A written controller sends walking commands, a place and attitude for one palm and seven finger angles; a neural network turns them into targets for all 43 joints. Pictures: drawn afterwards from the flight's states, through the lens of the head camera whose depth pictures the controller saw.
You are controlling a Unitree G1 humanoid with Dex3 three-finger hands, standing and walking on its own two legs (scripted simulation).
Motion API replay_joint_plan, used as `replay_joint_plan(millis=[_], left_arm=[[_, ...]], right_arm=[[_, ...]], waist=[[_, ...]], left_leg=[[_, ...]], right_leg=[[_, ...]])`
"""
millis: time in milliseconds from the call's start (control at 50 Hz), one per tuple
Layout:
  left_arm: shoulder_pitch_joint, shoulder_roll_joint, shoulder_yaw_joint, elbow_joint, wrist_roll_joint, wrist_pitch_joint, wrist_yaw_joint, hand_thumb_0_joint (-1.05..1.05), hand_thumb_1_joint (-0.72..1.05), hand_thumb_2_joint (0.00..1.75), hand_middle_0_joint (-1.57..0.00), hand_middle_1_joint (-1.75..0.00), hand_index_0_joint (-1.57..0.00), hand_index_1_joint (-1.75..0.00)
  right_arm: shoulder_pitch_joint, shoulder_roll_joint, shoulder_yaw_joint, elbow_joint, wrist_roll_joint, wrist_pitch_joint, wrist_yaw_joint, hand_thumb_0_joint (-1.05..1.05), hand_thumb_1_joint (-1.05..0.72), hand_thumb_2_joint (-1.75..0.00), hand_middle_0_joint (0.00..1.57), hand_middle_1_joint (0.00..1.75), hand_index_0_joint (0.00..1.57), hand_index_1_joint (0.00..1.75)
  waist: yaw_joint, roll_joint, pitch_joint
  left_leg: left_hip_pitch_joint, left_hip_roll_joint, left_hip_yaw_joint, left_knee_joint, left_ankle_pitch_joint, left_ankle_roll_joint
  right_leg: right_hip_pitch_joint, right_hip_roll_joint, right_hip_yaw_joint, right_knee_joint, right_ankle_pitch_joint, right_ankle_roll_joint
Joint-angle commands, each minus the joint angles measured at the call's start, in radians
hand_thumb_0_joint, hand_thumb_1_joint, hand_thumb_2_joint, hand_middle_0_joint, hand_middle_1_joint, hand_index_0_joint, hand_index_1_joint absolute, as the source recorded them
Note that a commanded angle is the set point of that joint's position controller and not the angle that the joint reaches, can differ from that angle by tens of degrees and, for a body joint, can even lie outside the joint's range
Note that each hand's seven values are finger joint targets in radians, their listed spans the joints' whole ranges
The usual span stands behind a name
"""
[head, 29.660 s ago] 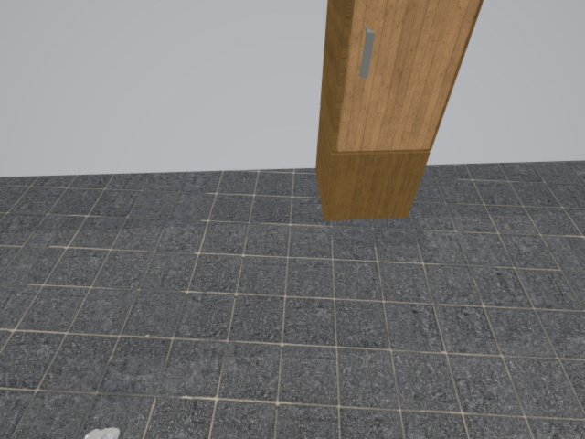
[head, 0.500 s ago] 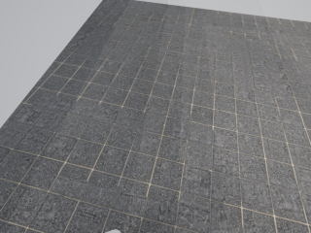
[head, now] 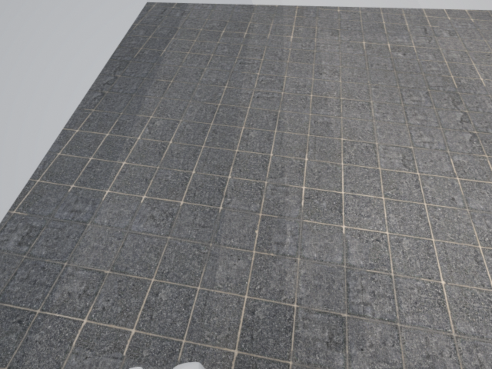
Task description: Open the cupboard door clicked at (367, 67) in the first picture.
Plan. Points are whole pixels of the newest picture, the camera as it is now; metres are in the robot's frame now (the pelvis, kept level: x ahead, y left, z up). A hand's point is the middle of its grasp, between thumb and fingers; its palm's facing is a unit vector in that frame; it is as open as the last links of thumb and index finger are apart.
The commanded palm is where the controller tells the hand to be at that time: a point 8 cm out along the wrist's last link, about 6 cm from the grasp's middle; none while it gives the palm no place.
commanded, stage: turn to face it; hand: left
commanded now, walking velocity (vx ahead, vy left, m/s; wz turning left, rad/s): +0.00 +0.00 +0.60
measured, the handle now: out of the picture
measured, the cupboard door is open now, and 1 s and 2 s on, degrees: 41 41 41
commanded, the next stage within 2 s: none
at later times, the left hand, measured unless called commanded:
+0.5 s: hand (136, 345) +0.18 +0.22 -0.16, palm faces +0.28 -0.93 -0.24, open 7.4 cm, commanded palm none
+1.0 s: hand out of the picture +0.11 +0.16 -0.18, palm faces +0.56 -0.79 -0.26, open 7.4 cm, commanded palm none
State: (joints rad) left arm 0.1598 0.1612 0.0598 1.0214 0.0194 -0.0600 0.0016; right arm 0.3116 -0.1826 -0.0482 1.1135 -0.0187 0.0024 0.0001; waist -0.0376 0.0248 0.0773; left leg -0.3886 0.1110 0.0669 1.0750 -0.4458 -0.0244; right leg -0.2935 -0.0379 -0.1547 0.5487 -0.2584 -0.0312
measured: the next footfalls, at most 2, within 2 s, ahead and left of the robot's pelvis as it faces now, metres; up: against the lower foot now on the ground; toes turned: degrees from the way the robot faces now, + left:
left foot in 0.20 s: +0.18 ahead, +0.13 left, +0.00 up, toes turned +13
right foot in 0.58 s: +0.23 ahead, -0.16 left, +0.00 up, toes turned +16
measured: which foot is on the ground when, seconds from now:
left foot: up 0.00-0.18, down 0.20-0.58, up 0.60-0.88, down 0.90-1.00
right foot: down 0.00-0.20, up 0.22-0.56, down 0.58-0.90, up 0.92-1.00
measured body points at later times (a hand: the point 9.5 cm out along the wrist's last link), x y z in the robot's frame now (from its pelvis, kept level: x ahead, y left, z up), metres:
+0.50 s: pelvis +0.13 -0.01 +0.00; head +0.18 +0.01 +0.45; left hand +0.17 +0.27 -0.14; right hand +0.26 -0.23 -0.14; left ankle +0.15 +0.12 -0.73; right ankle +0.15 -0.17 -0.69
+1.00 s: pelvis +0.18 -0.04 -0.01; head +0.22 +0.00 +0.43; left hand +0.08 +0.21 -0.16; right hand +0.43 -0.20 -0.14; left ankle +0.13 +0.07 -0.73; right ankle +0.20 -0.18 -0.68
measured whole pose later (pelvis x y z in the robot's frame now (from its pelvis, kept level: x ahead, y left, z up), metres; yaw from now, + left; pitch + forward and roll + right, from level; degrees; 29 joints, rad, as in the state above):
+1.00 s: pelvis +0.18 -0.04 -0.01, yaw +34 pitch +1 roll +1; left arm 0.21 0.26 0.06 0.93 0.01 0.06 0.02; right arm 0.11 -0.24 -0.05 0.88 -0.02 0.03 0.02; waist 0.00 -0.06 0.12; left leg -0.35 0.00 0.04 0.64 -0.30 0.01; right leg -0.40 -0.11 -0.08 1.07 -0.55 0.07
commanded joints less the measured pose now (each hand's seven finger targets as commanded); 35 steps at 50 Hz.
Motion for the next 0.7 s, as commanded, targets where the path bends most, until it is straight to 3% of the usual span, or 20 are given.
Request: replay_joint_plan(millis=[0, 80, 120, 140, 160, 180, 200, 220, 240, 280, 340, 460, 520, 540, 560, 580, 600, 620, 640, 680], left_arm=[[0.111, 0.121, 0.009, 0.004, 0.002, -0.014, 0.016, 0.0, 0.9, 0.9, -0.2, -0.3, -0.2, -0.3], [0.107, 0.15, 0.021, 0.002, -0.004, -0.001, 0.017, 0.0, 0.9, 0.9, -0.2, -0.3, -0.2, -0.3], [0.09, 0.159, 0.025, -0.002, -0.006, 0.009, 0.019, 0.0, 0.9, 0.9, -0.2, -0.3, -0.2, -0.3], [0.084, 0.161, 0.027, -0.015, -0.009, 0.015, 0.02, 0.0, 0.9, 0.9, -0.2, -0.3, -0.2, -0.3], [0.094, 0.149, 0.027, -0.03, -0.011, 0.025, 0.02, 0.0, 0.9, 0.9, -0.2, -0.3, -0.2, -0.3], [0.116, 0.102, 0.02, -0.057, -0.024, 0.033, 0.019, 0.0, 0.9, 0.9, -0.2, -0.3, -0.2, -0.3], [0.075, 0.128, 0.014, -0.08, -0.018, 0.046, 0.023, 0.0, 0.9, 0.9, -0.2, -0.3, -0.2, -0.3], [0.03, 0.133, 0.015, -0.111, -0.011, 0.053, 0.022, 0.0, 0.9, 0.9, -0.2, -0.3, -0.2, -0.3], [-0.004, 0.121, 0.022, -0.109, -0.002, 0.055, 0.019, 0.0, 0.9, 0.9, -0.2, -0.3, -0.2, -0.3], [-0.002, 0.127, 0.028, -0.101, -0.002, 0.065, 0.015, 0.0, 0.9, 0.9, -0.2, -0.3, -0.2, -0.3], [0.034, 0.115, 0.027, -0.104, -0.006, 0.075, 0.009, 0.0, 0.9, 0.9, -0.2, -0.3, -0.2, -0.3], [-0.007, 0.119, 0.026, -0.157, -0.004, 0.083, 0.011, 0.0, 0.9, 0.9, -0.2, -0.3, -0.2, -0.3], [0.113, 0.163, 0.037, -0.143, -0.004, 0.07, 0.016, 0.0, 0.9, 0.9, -0.2, -0.3, -0.2, -0.3], [0.144, 0.238, 0.053, -0.143, 0.008, 0.061, 0.025, 0.0, 0.9, 0.9, -0.2, -0.3, -0.2, -0.3], [0.133, 0.325, 0.066, -0.159, 0.017, 0.06, 0.03, 0.0, 0.9, 0.9, -0.2, -0.3, -0.2, -0.3], [0.097, 0.308, 0.054, -0.171, 0.007, 0.058, 0.032, 0.0, 0.9, 0.9, -0.2, -0.3, -0.2, -0.3], [0.031, 0.271, 0.042, -0.192, 0.008, 0.058, 0.03, 0.0, 0.9, 0.9, -0.2, -0.3, -0.2, -0.3], [-0.001, 0.228, 0.041, -0.199, 0.007, 0.058, 0.035, 0.0, 0.9, 0.9, -0.2, -0.3, -0.2, -0.3], [-0.009, 0.213, 0.029, -0.197, 0.003, 0.056, 0.033, 0.0, 0.9, 0.9, -0.2, -0.3, -0.2, -0.3], [0.046, 0.206, 0.027, -0.188, 0.004, 0.049, 0.032, 0.0, 0.9, 0.9, -0.2, -0.3, -0.2, -0.3]], right_arm=[[0.043, 0.011, 0.01, -0.062, 0.005, -0.021, -0.002, 0.0, -0.9, -0.9, 0.2, 0.3, 0.2, 0.3], [-0.037, 0.008, 0.012, -0.098, 0.006, -0.012, 0.008, 0.0, -0.9, -0.9, 0.2, 0.3, 0.2, 0.3], [-0.034, -0.017, 0.006, -0.11, 0.004, -0.012, 0.01, 0.0, -0.9, -0.9, 0.2, 0.3, 0.2, 0.3], [0.012, -0.054, 0.0, -0.105, -0.001, -0.013, 0.011, 0.0, -0.9, -0.9, 0.2, 0.3, 0.2, 0.3], [0.074, -0.122, -0.016, -0.099, -0.008, -0.016, 0.008, 0.0, -0.9, -0.9, 0.2, 0.3, 0.2, 0.3], [0.123, -0.219, -0.037, -0.107, -0.016, -0.02, -0.002, 0.0, -0.9, -0.9, 0.2, 0.3, 0.2, 0.3], [0.124, -0.253, -0.042, -0.107, -0.012, -0.006, -0.016, 0.0, -0.9, -0.9, 0.2, 0.3, 0.2, 0.3], [0.079, -0.25, -0.044, -0.132, -0.011, -0.004, -0.018, 0.0, -0.9, -0.9, 0.2, 0.3, 0.2, 0.3], [0.032, -0.222, -0.041, -0.15, -0.011, -0.01, -0.025, 0.0, -0.9, -0.9, 0.2, 0.3, 0.2, 0.3], [-0.032, -0.197, -0.031, -0.171, -0.009, -0.013, -0.031, 0.0, -0.9, -0.9, 0.2, 0.3, 0.2, 0.3], [-0.075, -0.213, -0.04, -0.195, -0.008, -0.014, -0.032, 0.0, -0.9, -0.9, 0.2, 0.3, 0.2, 0.3], [-0.114, -0.241, -0.066, -0.224, -0.014, 0.013, -0.017, 0.0, -0.9, -0.9, 0.2, 0.3, 0.2, 0.3], [-0.193, -0.231, -0.072, -0.263, -0.001, 0.025, -0.011, 0.0, -0.9, -0.9, 0.2, 0.3, 0.2, 0.3], [-0.198, -0.168, -0.066, -0.282, 0.009, 0.029, -0.005, 0.0, -0.9, -0.9, 0.2, 0.3, 0.2, 0.3], [-0.223, -0.124, -0.058, -0.311, 0.008, 0.026, 0.001, 0.0, -0.9, -0.9, 0.2, 0.3, 0.2, 0.3], [-0.222, -0.17, -0.065, -0.308, -0.001, 0.028, 0.007, 0.0, -0.9, -0.9, 0.2, 0.3, 0.2, 0.3], [-0.181, -0.148, -0.061, -0.302, -0.002, 0.033, 0.017, 0.0, -0.9, -0.9, 0.2, 0.3, 0.2, 0.3], [-0.186, -0.132, -0.065, -0.283, -0.002, 0.042, 0.016, 0.0, -0.9, -0.9, 0.2, 0.3, 0.2, 0.3], [-0.186, -0.138, -0.056, -0.269, -0.002, 0.045, 0.02, 0.0, -0.9, -0.9, 0.2, 0.3, 0.2, 0.3], [-0.212, -0.117, -0.044, -0.284, 0.004, 0.042, 0.024, 0.0, -0.9, -0.9, 0.2, 0.3, 0.2, 0.3]], waist=[[0.012, -0.147, -0.123], [0.03, -0.142, -0.081], [0.015, -0.152, -0.087], [-0.013, -0.112, -0.109], [-0.038, 0.047, -0.154], [-0.048, 0.329, -0.193], [-0.064, 0.287, -0.227], [-0.043, 0.161, -0.146], [-0.029, 0.168, -0.124], [0.007, 0.151, -0.1], [0.028, 0.108, -0.179], [0.016, 0.155, -0.141], [0.082, 0.089, -0.141], [0.1, -0.129, -0.131], [0.117, -0.39, -0.098], [0.093, -0.305, -0.086], [0.045, -0.238, -0.069], [0.029, -0.263, -0.076], [0.018, -0.291, -0.068], [0.04, -0.281, -0.089]], left_leg=[[-0.053, 0.011, -0.007, -0.177, 0.071, -0.013], [-0.025, -0.031, 0.063, -0.361, 0.183, -0.015], [0.046, -0.045, 0.072, -0.469, 0.26, -0.008], [0.139, -0.05, 0.064, -0.536, 0.347, 0.002], [0.266, 0.016, -0.049, -0.583, 0.556, 0.045], [0.38, 0.259, -0.394, -0.648, 0.88, 0.19], [0.359, 0.334, -0.499, -0.699, 0.839, 0.275], [0.265, 0.318, -0.477, -0.726, 0.623, 0.277], [0.23, 0.277, -0.481, -0.743, 0.597, 0.249], [0.165, 0.209, -0.379, -0.741, 0.579, 0.204], [0.205, 0.147, -0.295, -0.714, 0.589, 0.178], [0.128, 0.108, -0.349, -0.724, 0.382, 0.169], [-0.039, 0.027, -0.31, -0.619, 0.28, 0.103], [-0.205, -0.076, -0.214, -0.449, 0.098, 0.037], [-0.283, -0.178, -0.06, -0.157, -0.144, -0.025], [-0.248, -0.113, -0.116, 0.041, -0.159, -0.009], [-0.222, -0.098, -0.116, 0.108, -0.081, -0.007], [-0.229, -0.087, -0.091, 0.145, -0.049, -0.019], [-0.239, -0.067, -0.075, 0.133, -0.022, -0.034], [-0.213, -0.076, -0.024, -0.018, -0.018, -0.047]], right_leg=[[0.163, -0.274, 0.101, -0.236, 0.598, -0.11], [0.185, -0.26, 0.033, -0.182, 0.608, -0.08], [0.176, -0.249, -0.001, -0.107, 0.557, -0.045], [0.144, -0.239, -0.026, -0.018, 0.507, -0.019], [0.048, -0.189, -0.052, 0.149, 0.325, 0.029], [-0.169, -0.05, -0.067, 0.399, -0.27, 0.102], [-0.186, -0.017, 0.081, 0.57, -0.456, 0.095], [-0.22, -0.04, 0.127, 0.626, -0.389, 0.086], [-0.281, -0.052, 0.133, 0.658, -0.329, 0.094], [-0.257, -0.057, 0.163, 0.651, -0.219, 0.102], [-0.204, -0.035, 0.15, 0.53, -0.179, 0.112], [-0.089, 0.011, 0.117, 0.241, -0.185, 0.105], [0.162, 0.016, 0.113, -0.077, -0.002, 0.094], [0.275, -0.171, 0.309, -0.265, -0.095, 0.039], [0.211, -0.438, 0.573, -0.359, -0.053, -0.077], [0.109, -0.464, 0.525, -0.326, 0.037, -0.125], [0.048, -0.398, 0.412, -0.301, 0.031, -0.12], [0.079, -0.342, 0.354, -0.258, 0.177, -0.094], [0.127, -0.293, 0.24, -0.206, 0.359, -0.08], [0.222, -0.268, 0.142, -0.144, 0.615, -0.063]])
